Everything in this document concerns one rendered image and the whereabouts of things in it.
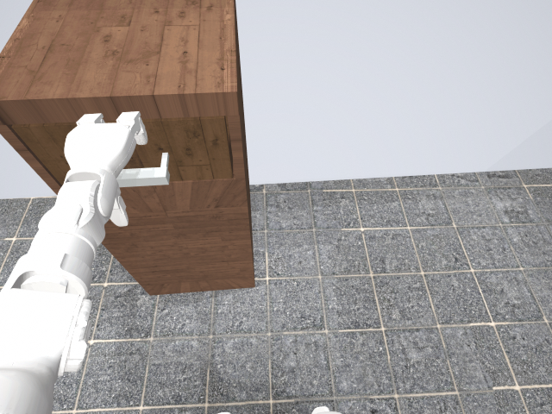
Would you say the left robot hand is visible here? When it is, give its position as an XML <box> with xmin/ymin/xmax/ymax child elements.
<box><xmin>64</xmin><ymin>111</ymin><xmax>147</xmax><ymax>227</ymax></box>

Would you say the robot left upper arm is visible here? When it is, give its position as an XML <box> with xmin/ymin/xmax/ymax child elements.
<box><xmin>0</xmin><ymin>288</ymin><xmax>92</xmax><ymax>414</ymax></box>

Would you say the handle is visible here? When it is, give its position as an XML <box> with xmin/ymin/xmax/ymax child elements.
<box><xmin>116</xmin><ymin>153</ymin><xmax>170</xmax><ymax>187</ymax></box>

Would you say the robot left forearm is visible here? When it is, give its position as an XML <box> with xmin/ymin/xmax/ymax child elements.
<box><xmin>0</xmin><ymin>166</ymin><xmax>118</xmax><ymax>304</ymax></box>

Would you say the cabinet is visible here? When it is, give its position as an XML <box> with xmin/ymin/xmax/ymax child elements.
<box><xmin>0</xmin><ymin>0</ymin><xmax>255</xmax><ymax>296</ymax></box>

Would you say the drawer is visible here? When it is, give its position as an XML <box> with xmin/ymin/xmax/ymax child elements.
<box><xmin>11</xmin><ymin>116</ymin><xmax>233</xmax><ymax>185</ymax></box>

